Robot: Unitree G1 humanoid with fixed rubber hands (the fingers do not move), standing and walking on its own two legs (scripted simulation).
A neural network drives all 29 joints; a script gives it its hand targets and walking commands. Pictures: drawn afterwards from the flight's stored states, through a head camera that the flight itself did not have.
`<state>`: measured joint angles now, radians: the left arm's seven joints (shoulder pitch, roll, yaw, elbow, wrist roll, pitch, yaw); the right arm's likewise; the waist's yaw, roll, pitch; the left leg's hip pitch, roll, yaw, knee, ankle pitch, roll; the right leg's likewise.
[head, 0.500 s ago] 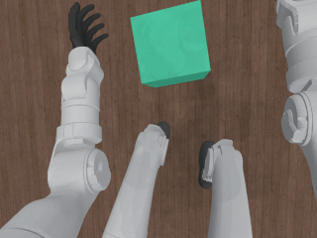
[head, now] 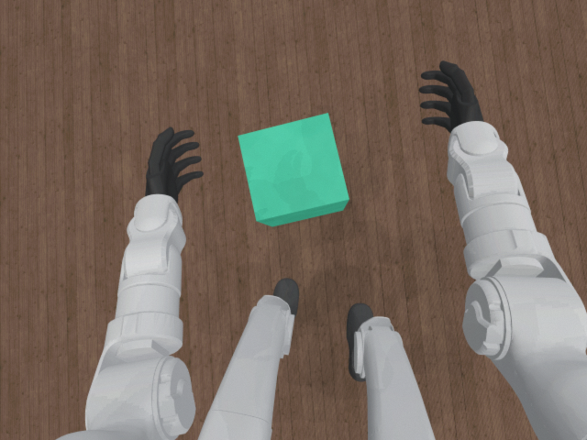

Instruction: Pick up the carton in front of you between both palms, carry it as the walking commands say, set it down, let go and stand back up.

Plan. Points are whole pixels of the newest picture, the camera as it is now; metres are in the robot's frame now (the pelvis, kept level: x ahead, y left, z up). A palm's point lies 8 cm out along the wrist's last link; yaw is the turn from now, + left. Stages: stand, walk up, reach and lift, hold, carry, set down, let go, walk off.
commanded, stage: let go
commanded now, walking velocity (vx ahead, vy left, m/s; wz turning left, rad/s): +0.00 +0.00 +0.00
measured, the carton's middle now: (296, 177) +0.49 +0.12 -0.55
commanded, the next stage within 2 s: stand in 1.22 s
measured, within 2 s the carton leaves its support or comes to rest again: neither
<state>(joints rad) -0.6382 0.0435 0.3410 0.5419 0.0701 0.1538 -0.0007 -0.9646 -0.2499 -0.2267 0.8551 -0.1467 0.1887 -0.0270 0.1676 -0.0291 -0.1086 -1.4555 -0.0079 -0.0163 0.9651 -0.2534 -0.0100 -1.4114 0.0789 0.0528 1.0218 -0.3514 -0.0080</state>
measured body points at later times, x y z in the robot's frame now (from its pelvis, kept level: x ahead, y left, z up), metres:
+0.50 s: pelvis +0.07 +0.02 +0.09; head +0.18 +0.01 +0.52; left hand +0.24 +0.26 +0.01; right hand +0.36 -0.17 -0.02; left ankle +0.07 +0.12 -0.64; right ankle +0.03 -0.11 -0.64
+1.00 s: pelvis +0.08 -0.01 +0.10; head +0.09 +0.00 +0.55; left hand +0.25 +0.24 +0.03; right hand +0.25 -0.24 +0.02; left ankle +0.07 +0.12 -0.64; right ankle +0.04 -0.11 -0.64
